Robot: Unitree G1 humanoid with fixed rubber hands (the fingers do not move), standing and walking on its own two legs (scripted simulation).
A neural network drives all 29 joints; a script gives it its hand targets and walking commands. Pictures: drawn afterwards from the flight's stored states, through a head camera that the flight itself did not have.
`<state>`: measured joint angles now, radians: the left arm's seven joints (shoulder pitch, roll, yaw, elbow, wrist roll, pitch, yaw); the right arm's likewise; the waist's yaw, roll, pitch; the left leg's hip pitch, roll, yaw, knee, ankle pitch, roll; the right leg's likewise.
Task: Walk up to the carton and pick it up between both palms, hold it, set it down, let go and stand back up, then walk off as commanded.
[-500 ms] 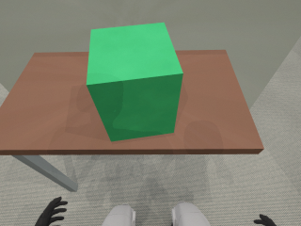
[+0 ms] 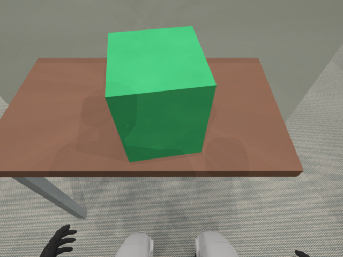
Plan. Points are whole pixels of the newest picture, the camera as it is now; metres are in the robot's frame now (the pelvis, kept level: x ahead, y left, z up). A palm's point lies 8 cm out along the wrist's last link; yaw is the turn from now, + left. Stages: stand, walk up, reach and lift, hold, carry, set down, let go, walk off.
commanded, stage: walk up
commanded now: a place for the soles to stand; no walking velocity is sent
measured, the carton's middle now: (158, 98) +0.46 +0.04 +0.08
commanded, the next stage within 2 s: none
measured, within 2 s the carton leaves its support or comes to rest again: neither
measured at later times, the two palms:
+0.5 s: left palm out of the picture +0.07 +0.37 -0.13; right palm out of the picture +0.04 -0.26 -0.09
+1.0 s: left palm out of the picture +0.00 +0.43 -0.09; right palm out of the picture -0.06 -0.17 -0.07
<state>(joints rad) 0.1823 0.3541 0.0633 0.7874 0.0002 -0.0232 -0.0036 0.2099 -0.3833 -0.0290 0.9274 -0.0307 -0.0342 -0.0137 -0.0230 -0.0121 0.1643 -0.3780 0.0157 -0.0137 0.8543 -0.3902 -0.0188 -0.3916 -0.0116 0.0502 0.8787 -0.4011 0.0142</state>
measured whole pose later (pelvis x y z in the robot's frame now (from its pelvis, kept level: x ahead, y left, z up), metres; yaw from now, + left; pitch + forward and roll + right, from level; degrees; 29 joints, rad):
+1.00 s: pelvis -0.09 +0.14 +0.03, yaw -4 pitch -1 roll -1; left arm 0.25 0.36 0.06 0.80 0.00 0.02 0.01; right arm 0.24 -0.32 -0.08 0.88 -0.03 -0.05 -0.01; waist -0.02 -0.04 0.14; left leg -0.37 -0.06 0.12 0.56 -0.20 0.07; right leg -0.49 0.02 0.08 0.99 -0.41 0.01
